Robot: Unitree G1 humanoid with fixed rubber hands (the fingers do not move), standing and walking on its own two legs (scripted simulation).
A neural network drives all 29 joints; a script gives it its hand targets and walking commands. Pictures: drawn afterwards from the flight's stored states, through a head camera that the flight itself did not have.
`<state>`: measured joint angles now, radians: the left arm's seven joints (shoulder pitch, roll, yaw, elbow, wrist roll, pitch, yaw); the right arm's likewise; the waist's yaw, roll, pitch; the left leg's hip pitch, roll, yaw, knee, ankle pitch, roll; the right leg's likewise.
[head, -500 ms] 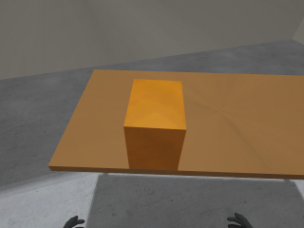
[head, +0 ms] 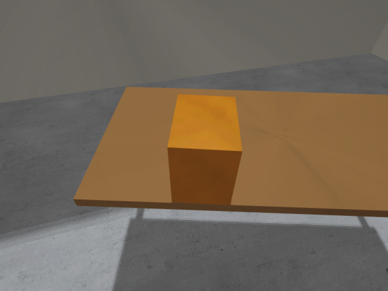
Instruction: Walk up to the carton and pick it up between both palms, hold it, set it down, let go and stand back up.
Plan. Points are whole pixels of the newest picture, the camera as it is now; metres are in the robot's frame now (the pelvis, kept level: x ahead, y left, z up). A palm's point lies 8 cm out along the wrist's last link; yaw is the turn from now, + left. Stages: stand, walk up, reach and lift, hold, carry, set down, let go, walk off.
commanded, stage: stand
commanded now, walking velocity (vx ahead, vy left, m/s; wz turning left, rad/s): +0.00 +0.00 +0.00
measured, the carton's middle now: (203, 149) +0.52 -0.02 -0.02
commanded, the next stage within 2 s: none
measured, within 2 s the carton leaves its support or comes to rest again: neither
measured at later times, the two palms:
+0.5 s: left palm out of the picture +0.00 +0.24 -0.13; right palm out of the picture +0.02 -0.27 -0.12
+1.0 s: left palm out of the picture +0.04 +0.23 -0.13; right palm out of the picture +0.04 -0.26 -0.13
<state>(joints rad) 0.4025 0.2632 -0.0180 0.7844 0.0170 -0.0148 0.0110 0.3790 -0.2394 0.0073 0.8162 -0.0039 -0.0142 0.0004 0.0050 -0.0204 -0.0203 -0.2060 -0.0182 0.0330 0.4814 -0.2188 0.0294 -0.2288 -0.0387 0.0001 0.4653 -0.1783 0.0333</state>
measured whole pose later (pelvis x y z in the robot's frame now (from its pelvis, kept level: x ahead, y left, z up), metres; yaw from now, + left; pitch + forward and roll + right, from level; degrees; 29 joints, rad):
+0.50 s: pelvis +0.00 -0.01 +0.00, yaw +1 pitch -2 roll +0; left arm 0.45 0.25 -0.02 0.84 0.01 -0.01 0.01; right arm 0.42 -0.25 0.00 0.86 -0.01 0.00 -0.01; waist 0.00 0.00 -0.02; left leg -0.25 0.00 0.01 0.51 -0.23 0.01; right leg -0.26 -0.01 0.00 0.49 -0.20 0.01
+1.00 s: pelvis +0.02 -0.01 +0.00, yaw +1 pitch -2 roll +0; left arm 0.38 0.24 -0.03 0.89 0.00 -0.01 0.03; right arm 0.38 -0.22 0.02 0.91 0.00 -0.01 -0.03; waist 0.00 -0.01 -0.01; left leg -0.19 0.00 0.00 0.47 -0.25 0.00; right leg -0.21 -0.01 0.00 0.46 -0.21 0.01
